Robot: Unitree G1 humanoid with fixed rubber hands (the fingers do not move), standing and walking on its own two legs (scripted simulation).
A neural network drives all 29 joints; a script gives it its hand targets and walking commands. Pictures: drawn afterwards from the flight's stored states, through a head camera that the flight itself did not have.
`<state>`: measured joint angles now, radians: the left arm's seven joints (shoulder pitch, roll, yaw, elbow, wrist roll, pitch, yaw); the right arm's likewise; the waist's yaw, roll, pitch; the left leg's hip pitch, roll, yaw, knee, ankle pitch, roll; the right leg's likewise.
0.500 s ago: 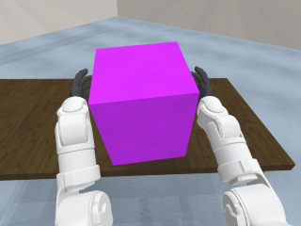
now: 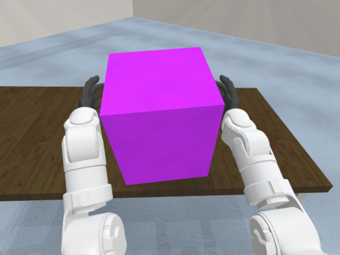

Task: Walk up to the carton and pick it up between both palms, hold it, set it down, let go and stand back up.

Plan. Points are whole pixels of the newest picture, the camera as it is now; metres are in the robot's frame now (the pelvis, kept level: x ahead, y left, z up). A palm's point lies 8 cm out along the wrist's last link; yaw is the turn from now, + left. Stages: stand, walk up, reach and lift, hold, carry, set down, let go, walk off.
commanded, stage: hold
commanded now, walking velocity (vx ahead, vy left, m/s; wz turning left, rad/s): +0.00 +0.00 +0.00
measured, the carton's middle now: (161, 119) +0.39 +0.02 +0.17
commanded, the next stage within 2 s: none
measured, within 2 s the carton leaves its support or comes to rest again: neither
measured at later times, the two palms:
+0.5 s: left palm (88, 112) +0.36 +0.17 +0.22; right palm (229, 110) +0.36 -0.13 +0.22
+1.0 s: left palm (87, 111) +0.36 +0.17 +0.22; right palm (229, 110) +0.36 -0.13 +0.22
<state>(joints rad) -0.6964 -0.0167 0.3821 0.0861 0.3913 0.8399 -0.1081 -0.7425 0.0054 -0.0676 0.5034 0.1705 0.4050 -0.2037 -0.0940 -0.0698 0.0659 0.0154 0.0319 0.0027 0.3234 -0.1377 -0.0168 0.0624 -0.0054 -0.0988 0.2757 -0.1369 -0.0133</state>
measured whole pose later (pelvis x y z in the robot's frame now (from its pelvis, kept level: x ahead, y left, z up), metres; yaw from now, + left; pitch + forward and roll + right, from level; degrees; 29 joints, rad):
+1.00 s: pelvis +0.00 +0.00 +0.00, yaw +0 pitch -12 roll -1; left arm -0.70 -0.02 0.39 0.09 0.40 0.84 -0.11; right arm -0.75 0.00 -0.07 0.51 0.17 0.42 -0.20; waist -0.09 -0.07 0.06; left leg 0.02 0.03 0.00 0.32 -0.13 -0.02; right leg 0.07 0.00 -0.09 0.27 -0.14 -0.01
